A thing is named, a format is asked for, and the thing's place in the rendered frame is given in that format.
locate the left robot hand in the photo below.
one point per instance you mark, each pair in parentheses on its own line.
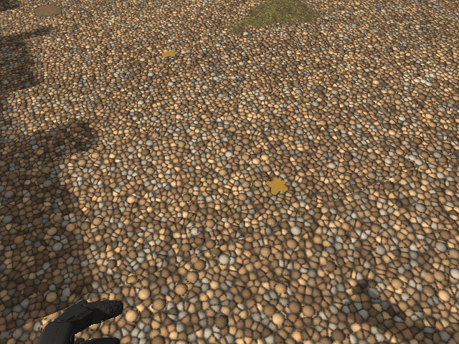
(77,318)

